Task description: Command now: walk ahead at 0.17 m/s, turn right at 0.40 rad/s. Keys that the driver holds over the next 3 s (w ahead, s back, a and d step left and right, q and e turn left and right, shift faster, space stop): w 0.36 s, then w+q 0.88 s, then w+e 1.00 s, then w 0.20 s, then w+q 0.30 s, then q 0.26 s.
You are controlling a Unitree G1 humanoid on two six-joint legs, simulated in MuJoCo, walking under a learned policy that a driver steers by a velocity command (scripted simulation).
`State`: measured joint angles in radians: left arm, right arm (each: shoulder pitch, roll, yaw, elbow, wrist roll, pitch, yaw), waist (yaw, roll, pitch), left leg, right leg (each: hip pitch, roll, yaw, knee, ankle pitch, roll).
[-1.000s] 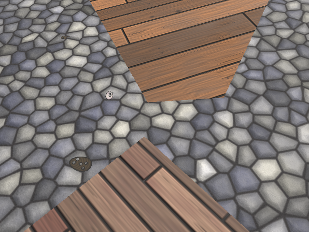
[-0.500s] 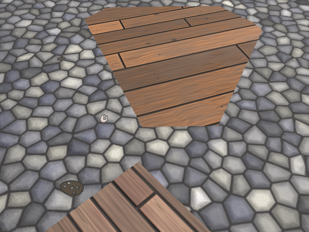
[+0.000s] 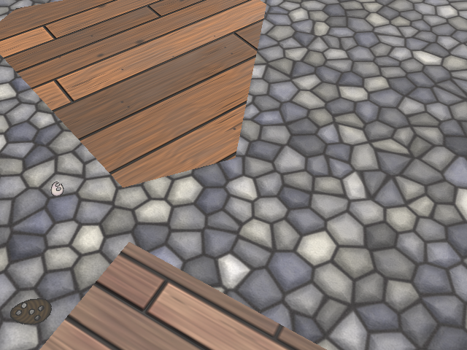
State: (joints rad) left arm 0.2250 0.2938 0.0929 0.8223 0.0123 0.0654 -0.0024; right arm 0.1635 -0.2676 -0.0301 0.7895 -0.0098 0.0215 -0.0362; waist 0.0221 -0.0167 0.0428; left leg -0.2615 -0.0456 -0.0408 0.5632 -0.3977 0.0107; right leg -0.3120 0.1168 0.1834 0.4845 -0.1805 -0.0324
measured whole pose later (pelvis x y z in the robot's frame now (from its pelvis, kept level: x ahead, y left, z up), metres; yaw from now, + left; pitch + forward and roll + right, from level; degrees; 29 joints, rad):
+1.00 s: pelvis +0.39 -0.01 -0.03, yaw +15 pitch +1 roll +0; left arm 0.39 0.22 0.03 0.97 0.02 -0.06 0.02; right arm 0.06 -0.25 -0.05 0.79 -0.04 -0.03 0.04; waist 0.02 0.00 0.08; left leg -0.48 -0.08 0.12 0.64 -0.18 0.17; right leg -0.06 -0.06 -0.20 0.92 -0.48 0.00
